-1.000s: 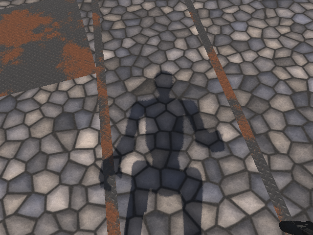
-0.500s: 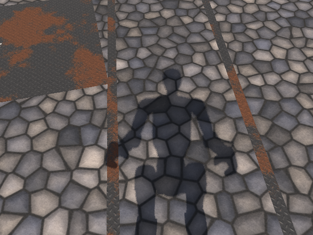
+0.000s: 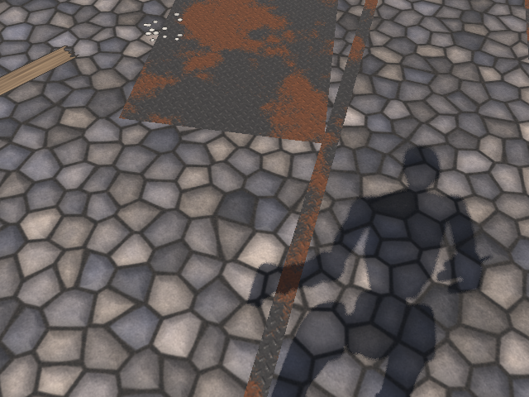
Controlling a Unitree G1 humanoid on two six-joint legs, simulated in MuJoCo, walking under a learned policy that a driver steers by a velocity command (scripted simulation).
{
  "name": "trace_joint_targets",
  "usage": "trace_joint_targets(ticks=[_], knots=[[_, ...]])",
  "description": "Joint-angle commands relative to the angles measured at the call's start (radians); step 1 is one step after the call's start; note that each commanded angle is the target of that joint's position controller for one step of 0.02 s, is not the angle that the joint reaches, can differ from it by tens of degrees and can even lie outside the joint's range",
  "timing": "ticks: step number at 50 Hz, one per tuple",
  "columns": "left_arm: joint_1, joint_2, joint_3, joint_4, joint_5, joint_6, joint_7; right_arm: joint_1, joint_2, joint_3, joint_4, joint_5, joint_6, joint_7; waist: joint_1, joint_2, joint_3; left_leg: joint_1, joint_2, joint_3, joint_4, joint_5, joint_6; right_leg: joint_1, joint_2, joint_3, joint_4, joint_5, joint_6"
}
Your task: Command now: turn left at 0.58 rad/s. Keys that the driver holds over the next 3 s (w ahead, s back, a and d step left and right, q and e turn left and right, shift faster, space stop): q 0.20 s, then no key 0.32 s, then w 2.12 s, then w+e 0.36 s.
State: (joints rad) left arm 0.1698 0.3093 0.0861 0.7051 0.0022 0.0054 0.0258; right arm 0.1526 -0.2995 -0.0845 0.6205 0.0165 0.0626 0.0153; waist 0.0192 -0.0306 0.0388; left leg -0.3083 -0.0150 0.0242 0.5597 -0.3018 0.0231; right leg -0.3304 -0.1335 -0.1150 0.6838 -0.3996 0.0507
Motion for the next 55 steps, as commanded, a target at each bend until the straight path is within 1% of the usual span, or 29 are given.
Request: trace_joint_targets(ticks=[1, 2, 4, 7, 11, 16, 19, 20, 21, 22, 23, 24, 26, 27, 28, 29, 33, 34, 36, 37, 38, 39, 40, 42, 43, 46, 49, 52, 55], knots=[[-0.085, 0.099, 0.021, -0.116, 0.024, -0.022, 0.005, 0.144, -0.243, -0.067, -0.064, -0.045, -0.038, -0.007, -0.111, 0.236, -0.223, 0.334, 0.406, -0.531, -0.190, 0.705, 0.355, -0.376, 0.102, 0.151, 0.496, -0.302, 0.032], [-0.098, 0.116, 0.028, -0.114, 0.001, -0.017, 0.009, 0.100, -0.218, -0.053, -0.054, -0.043, -0.053, -0.007, -0.077, 0.192, -0.170, 0.288, 0.343, -0.441, -0.199, 0.602, 0.304, -0.382, 0.088, 0.175, 0.528, -0.220, 0.016], [-0.061, 0.125, 0.037, -0.085, 0.010, -0.005, 0.025, -0.003, -0.166, -0.037, -0.063, -0.004, -0.054, -0.021, -0.028, 0.149, -0.118, 0.215, 0.254, -0.354, -0.203, 0.480, 0.214, -0.371, 0.075, 0.189, 0.470, -0.071, 0.015], [-0.015, 0.101, 0.034, -0.073, 0.010, -0.008, 0.019, -0.025, -0.159, -0.029, -0.067, -0.012, -0.043, -0.037, -0.001, 0.163, -0.140, 0.149, 0.203, -0.319, -0.208, 0.480, 0.209, -0.280, 0.115, 0.173, 0.441, 0.034, 0.032], [-0.047, 0.067, 0.016, -0.079, 0.005, -0.015, 0.010, -0.007, -0.173, -0.034, -0.059, -0.007, -0.037, -0.048, -0.024, 0.169, -0.144, 0.165, 0.189, -0.352, -0.192, 0.371, 0.203, -0.234, 0.130, 0.182, 0.217, 0.070, 0.039], [-0.053, 0.077, 0.013, -0.088, -0.006, -0.021, -0.009, -0.007, -0.167, -0.025, -0.050, -0.016, -0.030, -0.033, -0.051, 0.197, -0.129, 0.101, 0.200, -0.416, -0.168, 0.325, 0.208, -0.085, 0.134, 0.165, 0.052, 0.033, 0.020], [-0.006, 0.057, 0.009, -0.080, -0.006, -0.034, -0.023, -0.039, -0.138, -0.008, -0.045, -0.006, -0.027, -0.030, -0.008, 0.182, -0.121, 0.078, 0.167, -0.431, -0.121, 0.327, 0.169, 0.055, 0.140, 0.145, -0.201, 0.163, -0.013], [0.006, 0.062, 0.008, -0.080, 0.007, -0.040, -0.025, -0.020, -0.113, 0.002, -0.038, -0.006, -0.031, -0.032, 0.000, 0.156, -0.120, 0.042, 0.135, -0.422, -0.108, 0.259, 0.123, 0.143, 0.111, 0.172, -0.303, 0.296, -0.033], [0.017, 0.121, 0.015, -0.093, 0.027, -0.042, -0.020, 0.020, -0.076, 0.014, -0.036, -0.025, -0.038, -0.033, -0.026, 0.036, -0.144, -0.016, 0.069, -0.354, -0.013, 0.109, 0.058, 0.231, -0.031, 0.297, -0.319, 0.473, -0.077], [-0.034, 0.151, 0.015, -0.089, 0.042, -0.039, -0.020, 0.077, -0.065, 0.012, -0.030, -0.025, -0.047, -0.031, -0.103, -0.153, -0.118, -0.063, -0.044, -0.206, 0.052, -0.101, 0.001, 0.182, -0.133, 0.416, -0.320, 0.567, -0.195], [-0.062, 0.082, -0.004, -0.098, 0.037, -0.042, -0.022, 0.054, -0.103, 0.006, -0.028, -0.036, -0.050, -0.035, -0.079, -0.174, -0.119, -0.012, -0.012, -0.176, 0.066, -0.144, -0.039, 0.115, -0.171, 0.461, -0.350, 0.500, -0.266], [-0.084, 0.060, -0.012, -0.101, 0.030, -0.045, -0.023, 0.030, -0.118, -0.002, -0.025, -0.033, -0.049, -0.035, -0.072, -0.155, -0.103, 0.009, 0.000, -0.165, 0.046, -0.088, -0.049, 0.114, -0.127, 0.421, -0.346, 0.430, -0.246], [-0.067, 0.084, -0.008, -0.091, 0.014, -0.048, -0.023, -0.004, -0.090, 0.003, -0.021, -0.037, -0.038, -0.036, -0.050, -0.144, -0.095, 0.049, 0.011, -0.163, -0.036, 0.058, -0.053, 0.121, -0.049, 0.350, -0.324, 0.323, -0.171], [-0.042, 0.066, -0.017, -0.083, 0.016, -0.050, -0.021, 0.006, -0.069, 0.011, -0.015, -0.038, -0.033, -0.032, -0.045, -0.136, -0.116, 0.097, 0.014, -0.156, -0.058, 0.068, -0.050, 0.106, -0.024, 0.325, -0.330, 0.199, -0.144], [-0.021, 0.060, -0.022, -0.080, 0.021, -0.047, -0.019, 0.013, -0.057, 0.015, -0.005, -0.035, -0.031, -0.027, -0.035, -0.114, -0.103, 0.114, -0.003, -0.134, -0.048, 0.009, -0.036, 0.066, 0.008, 0.299, -0.347, 0.009, -0.123], [-0.018, 0.086, -0.015, -0.085, 0.017, -0.040, -0.017, 0.028, -0.061, 0.011, 0.003, -0.027, -0.034, -0.023, -0.027, -0.108, -0.062, 0.058, -0.031, -0.099, -0.007, -0.101, -0.016, 0.056, 0.025, 0.291, -0.363, -0.174, -0.122], [0.060, 0.138, 0.001, -0.074, -0.011, -0.032, -0.006, 0.027, -0.048, 0.008, 0.011, -0.006, -0.084, -0.013, -0.008, -0.126, 0.058, -0.087, -0.007, -0.014, 0.105, -0.127, 0.017, 0.036, -0.122, 0.488, -0.443, -0.403, -0.231], [0.052, 0.134, -0.001, -0.074, -0.017, -0.032, -0.006, 0.042, -0.036, 0.010, 0.018, -0.004, -0.096, -0.008, -0.019, -0.121, 0.065, -0.054, 0.003, -0.014, 0.086, -0.119, 0.028, 0.009, -0.126, 0.488, -0.439, -0.382, -0.238], [-0.025, 0.100, -0.011, -0.097, -0.026, -0.030, -0.013, 0.149, -0.034, 0.006, 0.062, -0.001, -0.117, 0.001, -0.080, -0.096, 0.057, 0.133, 0.009, -0.032, -0.046, -0.101, 0.064, -0.109, -0.050, 0.374, -0.358, -0.288, -0.195], [-0.075, 0.047, -0.027, -0.129, -0.026, -0.038, -0.016, 0.223, -0.081, -0.009, 0.086, -0.007, -0.127, 0.002, -0.104, 0.022, 0.054, 0.180, 0.080, -0.189, -0.143, -0.219, 0.105, -0.180, 0.050, 0.244, -0.188, -0.186, -0.137], [-0.098, 0.004, -0.036, -0.158, -0.029, -0.058, -0.017, 0.300, -0.149, -0.026, 0.106, -0.010, -0.136, 0.006, -0.110, 0.233, 0.043, 0.283, 0.222, -0.487, -0.295, -0.371, 0.188, -0.317, 0.162, 0.088, 0.100, -0.060, -0.073], [-0.124, 0.057, -0.024, -0.182, -0.042, -0.078, -0.016, 0.334, -0.176, -0.030, 0.099, -0.018, -0.145, 0.011, -0.137, 0.304, 0.069, 0.334, 0.356, -0.733, -0.383, -0.299, 0.286, -0.475, 0.166, 0.145, 0.280, -0.183, -0.072], [-0.099, 0.082, -0.011, -0.170, -0.051, -0.091, -0.022, 0.324, -0.145, -0.018, 0.096, -0.020, -0.155, 0.007, -0.111, 0.222, 0.072, 0.378, 0.375, -0.723, -0.357, -0.220, 0.298, -0.550, 0.124, 0.191, 0.408, -0.176, -0.086], [-0.075, 0.059, -0.016, -0.149, -0.034, -0.104, -0.035, 0.303, -0.121, -0.010, 0.089, -0.012, -0.159, -0.002, -0.093, 0.120, 0.021, 0.445, 0.328, -0.570, -0.337, -0.121, 0.248, -0.605, 0.072, 0.191, 0.446, -0.017, -0.109], [-0.089, 0.057, -0.015, -0.147, -0.023, -0.105, -0.043, 0.285, -0.106, -0.002, 0.087, -0.012, -0.153, -0.006, -0.089, 0.108, 0.021, 0.432, 0.298, -0.496, -0.347, -0.039, 0.222, -0.590, 0.052, 0.184, 0.412, 0.049, -0.106], [-0.137, 0.018, -0.029, -0.149, -0.017, -0.102, -0.069, 0.278, -0.076, 0.013, 0.096, -0.010, -0.134, -0.015, -0.096, 0.122, 0.028, 0.351, 0.223, -0.303, -0.391, 0.171, 0.186, -0.474, 0.056, 0.120, 0.226, 0.189, -0.063], [-0.209, -0.014, -0.047, -0.162, -0.021, -0.104, -0.082, 0.300, -0.118, 0.007, 0.116, -0.008, -0.126, -0.025, -0.120, 0.131, 0.040, 0.271, 0.193, -0.199, -0.399, 0.234, 0.167, -0.335, 0.091, 0.081, 0.011, 0.318, -0.040], [-0.243, 0.019, -0.040, -0.173, -0.031, -0.104, -0.087, 0.328, -0.150, 0.000, 0.139, 0.003, -0.125, -0.022, -0.123, 0.151, 0.059, 0.235, 0.229, -0.193, -0.407, 0.229, 0.161, -0.233, 0.110, 0.079, -0.082, 0.371, -0.052], [-0.205, 0.065, -0.023, -0.171, -0.030, -0.106, -0.084, 0.307, -0.166, -0.008, 0.153, 0.009, -0.122, -0.022, -0.070, 0.160, 0.048, 0.292, 0.261, -0.178, -0.345, 0.419, 0.131, -0.154, 0.124, 0.084, -0.139, 0.347, -0.101]])
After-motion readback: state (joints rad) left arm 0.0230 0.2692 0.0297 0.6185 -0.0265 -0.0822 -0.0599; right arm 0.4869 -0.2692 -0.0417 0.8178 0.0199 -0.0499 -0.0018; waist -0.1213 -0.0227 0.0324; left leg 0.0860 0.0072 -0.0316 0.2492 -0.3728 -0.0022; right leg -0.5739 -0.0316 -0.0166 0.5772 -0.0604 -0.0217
